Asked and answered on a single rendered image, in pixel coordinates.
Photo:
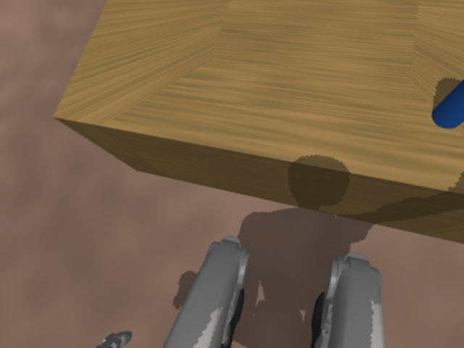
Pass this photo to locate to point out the right robot foot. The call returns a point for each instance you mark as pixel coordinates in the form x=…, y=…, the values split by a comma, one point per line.
x=316, y=320

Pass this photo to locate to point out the left robot foot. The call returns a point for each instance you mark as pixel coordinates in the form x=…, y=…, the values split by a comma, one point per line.
x=234, y=320

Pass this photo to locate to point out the left robot hand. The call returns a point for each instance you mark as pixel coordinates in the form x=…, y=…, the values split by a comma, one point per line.
x=116, y=340

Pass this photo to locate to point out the can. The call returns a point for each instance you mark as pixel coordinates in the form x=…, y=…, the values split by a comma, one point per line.
x=450, y=112

